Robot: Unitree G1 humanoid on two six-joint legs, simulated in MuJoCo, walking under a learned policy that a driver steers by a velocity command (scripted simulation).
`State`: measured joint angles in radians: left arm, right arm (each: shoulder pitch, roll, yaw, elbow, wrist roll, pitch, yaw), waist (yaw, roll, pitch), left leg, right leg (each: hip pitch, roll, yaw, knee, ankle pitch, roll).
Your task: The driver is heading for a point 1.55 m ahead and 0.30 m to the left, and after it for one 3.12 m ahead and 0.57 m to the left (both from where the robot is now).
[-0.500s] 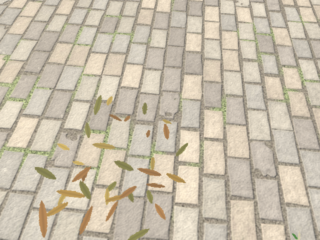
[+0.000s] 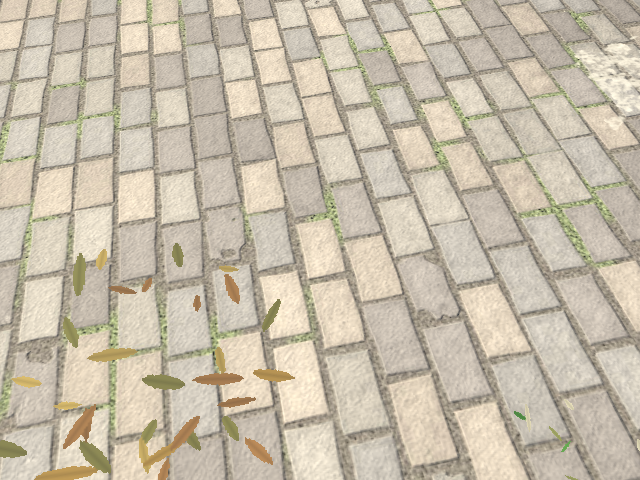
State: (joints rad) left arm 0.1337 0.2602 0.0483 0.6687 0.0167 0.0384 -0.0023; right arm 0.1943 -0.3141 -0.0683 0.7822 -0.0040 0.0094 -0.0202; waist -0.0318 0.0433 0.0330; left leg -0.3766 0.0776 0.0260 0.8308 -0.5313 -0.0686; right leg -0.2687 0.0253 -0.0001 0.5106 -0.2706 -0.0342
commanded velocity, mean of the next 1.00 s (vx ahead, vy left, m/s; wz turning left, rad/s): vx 0.00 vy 0.00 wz -0.05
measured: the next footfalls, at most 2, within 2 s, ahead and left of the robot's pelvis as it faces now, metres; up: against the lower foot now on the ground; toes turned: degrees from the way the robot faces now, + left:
left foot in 0.24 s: +0.04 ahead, +0.14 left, +0.00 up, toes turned -1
left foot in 1.80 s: +0.42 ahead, +0.13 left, +0.00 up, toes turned +1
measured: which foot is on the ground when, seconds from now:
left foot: up 0.00-0.22, down 0.24-1.00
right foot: down 0.00-1.00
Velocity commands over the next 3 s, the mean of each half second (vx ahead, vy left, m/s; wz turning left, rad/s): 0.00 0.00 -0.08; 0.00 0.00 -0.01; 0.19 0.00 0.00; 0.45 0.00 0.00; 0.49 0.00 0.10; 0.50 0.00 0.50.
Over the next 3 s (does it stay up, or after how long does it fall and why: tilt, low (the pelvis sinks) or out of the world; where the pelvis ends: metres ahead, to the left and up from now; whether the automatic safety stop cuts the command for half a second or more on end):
stays up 0.90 0.08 -0.01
